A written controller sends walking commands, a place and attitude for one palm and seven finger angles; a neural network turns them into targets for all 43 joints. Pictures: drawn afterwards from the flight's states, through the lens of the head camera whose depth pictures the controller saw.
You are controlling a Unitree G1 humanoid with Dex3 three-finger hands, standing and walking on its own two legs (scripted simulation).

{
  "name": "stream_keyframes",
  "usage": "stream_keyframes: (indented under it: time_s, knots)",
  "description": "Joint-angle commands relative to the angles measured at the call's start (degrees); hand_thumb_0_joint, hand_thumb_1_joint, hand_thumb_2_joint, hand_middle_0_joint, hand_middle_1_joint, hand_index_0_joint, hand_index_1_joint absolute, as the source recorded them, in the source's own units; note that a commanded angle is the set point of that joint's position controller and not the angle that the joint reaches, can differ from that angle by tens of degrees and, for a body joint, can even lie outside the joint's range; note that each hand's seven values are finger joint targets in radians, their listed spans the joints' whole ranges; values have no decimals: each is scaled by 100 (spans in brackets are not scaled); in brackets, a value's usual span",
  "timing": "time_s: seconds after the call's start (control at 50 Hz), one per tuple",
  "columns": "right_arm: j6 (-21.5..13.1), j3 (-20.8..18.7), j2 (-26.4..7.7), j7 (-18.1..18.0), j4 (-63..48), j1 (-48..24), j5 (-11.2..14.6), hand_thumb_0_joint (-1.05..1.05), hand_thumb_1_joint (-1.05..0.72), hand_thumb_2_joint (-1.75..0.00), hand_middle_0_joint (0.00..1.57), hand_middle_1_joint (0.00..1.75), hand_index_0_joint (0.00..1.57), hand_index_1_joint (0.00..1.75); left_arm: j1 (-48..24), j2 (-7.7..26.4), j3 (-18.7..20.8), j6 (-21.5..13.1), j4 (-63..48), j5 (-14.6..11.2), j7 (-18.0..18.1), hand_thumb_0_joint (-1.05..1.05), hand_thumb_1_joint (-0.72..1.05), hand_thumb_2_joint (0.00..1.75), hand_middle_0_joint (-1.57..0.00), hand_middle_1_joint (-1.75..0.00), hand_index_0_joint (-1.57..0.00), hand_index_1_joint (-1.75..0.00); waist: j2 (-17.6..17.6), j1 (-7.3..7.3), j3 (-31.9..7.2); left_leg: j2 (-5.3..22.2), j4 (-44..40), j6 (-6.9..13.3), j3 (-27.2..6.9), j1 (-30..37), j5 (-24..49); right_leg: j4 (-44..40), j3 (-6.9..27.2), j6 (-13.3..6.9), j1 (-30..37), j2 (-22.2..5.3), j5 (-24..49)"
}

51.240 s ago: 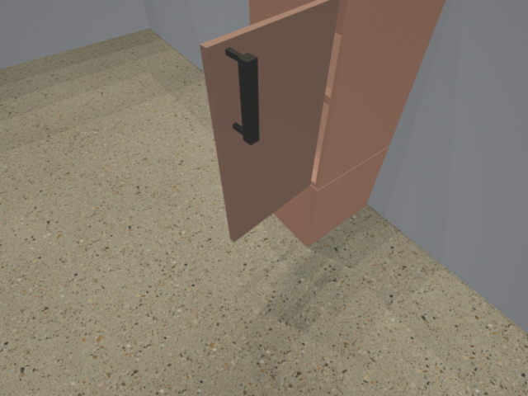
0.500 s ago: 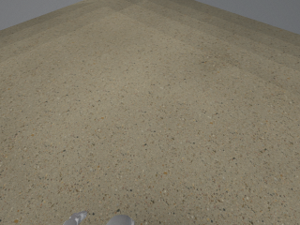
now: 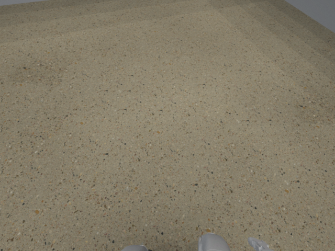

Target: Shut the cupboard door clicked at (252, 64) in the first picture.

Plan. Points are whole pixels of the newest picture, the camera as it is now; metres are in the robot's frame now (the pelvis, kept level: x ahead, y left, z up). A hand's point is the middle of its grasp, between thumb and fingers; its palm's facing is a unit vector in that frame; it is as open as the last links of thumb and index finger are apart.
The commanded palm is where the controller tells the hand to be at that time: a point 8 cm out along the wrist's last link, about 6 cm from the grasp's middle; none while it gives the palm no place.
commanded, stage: turn to face it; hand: left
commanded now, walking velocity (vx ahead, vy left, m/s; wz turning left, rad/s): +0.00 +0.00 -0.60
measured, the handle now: out of the picture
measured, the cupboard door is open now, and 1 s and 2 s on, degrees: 22 22 22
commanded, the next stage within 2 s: none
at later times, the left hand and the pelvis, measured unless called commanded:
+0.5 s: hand (124, 212) +0.22 +0.14 -0.17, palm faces -0.13 -0.97 -0.21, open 7.3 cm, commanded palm none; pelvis +0.13 -0.03 +0.00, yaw -10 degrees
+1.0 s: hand (147, 163) +0.38 +0.09 -0.15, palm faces -0.46 -0.84 -0.29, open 7.4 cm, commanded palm none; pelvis +0.16 -0.04 -0.01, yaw -29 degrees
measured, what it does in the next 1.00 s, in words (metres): walks ahead, turning right: right foot, then left foot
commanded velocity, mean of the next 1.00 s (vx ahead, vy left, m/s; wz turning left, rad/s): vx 0.00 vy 0.00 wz -0.60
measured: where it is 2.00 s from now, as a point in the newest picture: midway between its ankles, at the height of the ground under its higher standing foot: (171, 244)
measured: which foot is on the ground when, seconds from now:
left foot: down 0.00-0.26, up 0.28-0.56, down 0.58-0.94, up 0.96-1.00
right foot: up 0.00-0.24, down 0.26-0.58, up 0.60-0.92, down 0.94-1.00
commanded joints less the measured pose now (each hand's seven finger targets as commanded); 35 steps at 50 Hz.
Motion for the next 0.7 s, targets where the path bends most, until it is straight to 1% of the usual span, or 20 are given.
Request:
stream_keyframes:
  time_s: [0.0,0.1,0.16,0.2,0.22,0.24,0.26,0.28,0.3,0.32,0.36,0.4,0.46,0.52,0.54,0.56,0.58,0.62,0.64,0.68]
  knots:
    - [-140,-275,-814,-153,-56,622,29,0,-90,-90,20,30,20,30,290,189,17,-80,-312,-2,48,0,90,90,-20,-30,-20,-30,621,-136,-968,1541,-1416,637,-1344,1207,2145,-465,96,61,-329,38,526]
    - [-119,-194,-519,-222,426,979,-2,0,-90,-90,20,30,20,30,-115,-103,-194,-74,-178,-49,106,0,90,90,-20,-30,-20,-30,722,-192,-564,1485,-1220,456,-692,1016,3220,-2184,-63,-173,718,380,828]
    - [-37,-211,-583,-255,550,887,-11,0,-90,-90,20,30,20,30,-29,-22,-168,-65,-118,-47,92,0,90,90,-20,-30,-20,-30,893,-102,-366,1608,-865,278,-425,971,2982,-2932,-129,-335,1326,560,919]
    - [32,-223,-605,-265,551,791,30,0,-90,-90,20,30,20,30,375,169,-63,-76,-33,-40,71,0,90,90,-20,-30,-20,-30,526,126,-356,1458,-196,1,-185,666,2129,-3662,-69,-390,2094,570,1664]
    - [47,-232,-500,-250,512,829,64,0,-90,-90,20,30,20,30,656,420,6,-118,26,-15,86,0,90,90,-20,-30,-20,-30,-50,198,-478,1086,513,-220,17,218,1184,-3795,590,-592,2620,223,2856]
    - [53,-238,-342,-205,452,997,91,0,-90,-90,20,30,20,30,826,782,62,-171,53,20,116,0,90,90,-20,-30,-20,-30,-925,183,-537,417,1680,-479,434,-566,-676,-4173,1825,-1174,3012,-824,4276]
    - [132,-210,-289,-249,390,1035,104,0,-90,-90,20,30,20,30,1049,874,84,-194,81,-63,158,0,90,90,-20,-30,-20,-30,-1351,190,-1055,220,2756,-632,181,-744,-2465,-4631,2645,-1855,3171,-1450,4544]
    - [176,-216,-374,-269,362,853,84,0,-90,-90,20,30,20,30,762,775,96,-171,18,-66,216,0,90,90,-20,-30,-20,-30,-1517,159,-1096,380,3195,-637,-286,-946,-2305,-4796,2801,-1956,2982,-1281,4118]
    - [189,-236,-458,-272,343,719,108,0,-90,-90,20,30,20,30,423,675,108,-116,-66,-64,251,0,90,90,-20,-30,-20,-30,-1134,73,-1004,489,3417,-661,-394,-1119,-1976,-4833,2604,-1973,2894,-1147,3511]
    - [208,-234,-445,-256,334,554,102,0,-90,-90,20,30,20,30,236,583,107,-76,-151,-69,264,0,90,90,-20,-30,-20,-30,-529,30,-1004,555,3411,-690,-420,-1066,-1652,-4752,2209,-1864,2692,-884,3262]
    - [263,-212,-235,-219,323,588,73,0,-90,-90,20,30,20,30,-22,518,126,-50,-241,-34,261,0,90,90,-20,-30,-20,-30,-163,-101,-1057,573,2967,-724,-281,-689,-1345,-4747,1742,-1637,2158,-596,2726]
    - [299,-214,-148,-205,249,653,52,0,-90,-90,20,30,20,30,-114,529,164,-38,-262,-12,235,0,90,90,-20,-30,-20,-30,-346,-153,-995,532,2355,-755,-190,-562,-1209,-4766,1688,-1542,1951,-474,2354]
    - [262,-234,-150,-213,96,550,82,0,-90,-90,20,30,20,30,-70,661,221,11,-276,-1,185,0,90,90,-20,-30,-20,-30,-560,-80,-946,386,1285,-753,-131,-299,-1117,-4639,1925,-1482,1916,-309,2252]
    - [179,-243,-321,-260,145,999,96,0,-90,-90,20,30,20,30,-368,650,223,81,-390,-66,147,0,90,90,-20,-30,-20,-30,-596,-374,-1027,356,-250,-735,-138,868,-105,-4272,1902,-1089,1221,-19,1601]
    - [108,-290,-552,-280,144,1115,73,0,-90,-90,20,30,20,30,-394,435,188,100,-472,-98,133,0,90,90,-20,-30,-20,-30,59,-410,-1105,854,-1024,-607,-609,1411,-76,-3778,1572,-815,700,419,991]
    - [62,-375,-1141,-301,37,1059,-26,0,-90,-90,20,30,20,30,-251,135,131,114,-597,-153,74,0,90,90,-20,-30,-20,-30,1744,-356,-1021,2204,-1499,-98,-1940,1734,343,-2689,769,-490,-120,1172,-371]
    - [112,-402,-1291,-334,-100,1018,-51,0,-90,-90,20,30,20,30,-390,278,129,95,-710,-115,41,0,90,90,-20,-30,-20,-30,1654,-430,-827,2942,-1651,466,-2351,1228,764,-1522,270,-338,-96,1091,-1417]
    - [77,-344,-1099,-330,-166,689,-85,0,-90,-90,20,30,20,30,-436,399,196,152,-584,-38,-30,0,90,90,-20,-30,-20,-30,1121,-234,-628,2614,-1348,530,-1685,1133,2175,-287,346,-238,-244,809,-1058]
    - [74,-307,-1022,-338,-234,503,-58,0,-90,-90,20,30,20,30,-389,380,174,166,-566,-55,-64,0,90,90,-20,-30,-20,-30,1139,-152,-566,2474,-1158,474,-1209,1196,2754,-202,230,-194,-277,689,-992]
    - [83,-304,-995,-342,-221,544,-79,0,-90,-90,20,30,20,30,-453,278,120,204,-590,-83,-101,0,90,90,-20,-30,-20,-30,1064,-175,-673,2234,-920,350,-549,1557,3415,-545,83,-150,-169,640,-847]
